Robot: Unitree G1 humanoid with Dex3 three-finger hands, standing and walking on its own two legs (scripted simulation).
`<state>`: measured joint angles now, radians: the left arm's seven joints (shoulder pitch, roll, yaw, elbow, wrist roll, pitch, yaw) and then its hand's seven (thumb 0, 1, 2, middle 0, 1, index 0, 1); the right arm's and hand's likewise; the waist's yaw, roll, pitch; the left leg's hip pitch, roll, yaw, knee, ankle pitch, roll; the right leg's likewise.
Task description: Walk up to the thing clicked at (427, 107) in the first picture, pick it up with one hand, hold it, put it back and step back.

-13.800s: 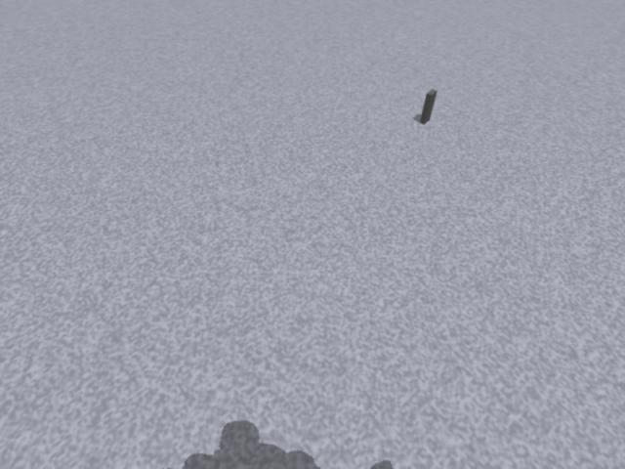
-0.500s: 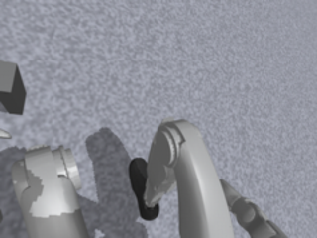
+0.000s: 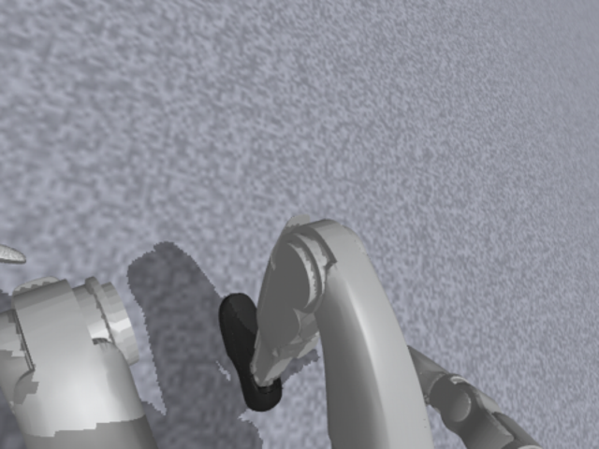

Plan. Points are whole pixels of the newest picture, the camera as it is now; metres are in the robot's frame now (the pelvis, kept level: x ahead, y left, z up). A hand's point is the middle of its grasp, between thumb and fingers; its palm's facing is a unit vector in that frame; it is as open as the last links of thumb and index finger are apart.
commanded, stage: rest palm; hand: left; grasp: from the side
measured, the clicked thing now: out of the picture +0.48 +0.25 -0.20
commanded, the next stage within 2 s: close in 0.50 s
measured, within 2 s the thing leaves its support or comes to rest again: neither
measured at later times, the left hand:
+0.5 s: hand out of the picture +0.45 +0.24 -0.17, palm faces +0.19 -0.98 -0.05, open 16.2 cm
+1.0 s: hand out of the picture +0.46 +0.25 -0.18, palm faces +0.20 -0.98 -0.05, open 11.8 cm
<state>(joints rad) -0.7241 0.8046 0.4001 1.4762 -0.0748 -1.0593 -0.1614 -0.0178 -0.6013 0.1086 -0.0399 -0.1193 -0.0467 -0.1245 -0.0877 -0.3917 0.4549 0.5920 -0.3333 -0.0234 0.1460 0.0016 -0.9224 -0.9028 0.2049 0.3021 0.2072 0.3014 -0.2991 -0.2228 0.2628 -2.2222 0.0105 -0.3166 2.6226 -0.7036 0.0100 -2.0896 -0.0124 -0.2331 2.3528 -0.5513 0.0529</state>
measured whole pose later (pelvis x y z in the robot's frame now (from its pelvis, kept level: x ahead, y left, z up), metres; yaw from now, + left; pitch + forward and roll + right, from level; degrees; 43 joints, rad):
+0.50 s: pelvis +0.00 +0.00 +0.00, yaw -1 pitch +15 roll -19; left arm -0.74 0.83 0.34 1.51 0.00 -1.10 0.02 -0.01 -0.28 0.23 -0.03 -0.11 -0.02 -0.12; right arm -0.15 -0.36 0.50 0.57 -0.37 0.00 0.16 0.00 -0.89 -0.90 0.20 0.30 0.21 0.30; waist -0.30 -0.25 0.29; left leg -2.21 0.00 -0.35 2.62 -0.71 0.01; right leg -2.06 -0.01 -0.26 2.33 -0.55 0.06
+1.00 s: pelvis +0.00 +0.01 +0.01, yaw -2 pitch +15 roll -20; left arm -0.77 0.89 0.34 1.55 0.01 -1.12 0.04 0.00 0.12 0.45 -0.33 -0.37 -0.33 -0.37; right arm -0.17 -0.36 0.53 0.58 -0.39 0.00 0.16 0.00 -0.87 -0.89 0.20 0.30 0.21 0.30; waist -0.31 -0.27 0.31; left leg -2.21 0.01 -0.38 2.62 -0.73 0.01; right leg -2.05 0.01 -0.28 2.31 -0.56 0.07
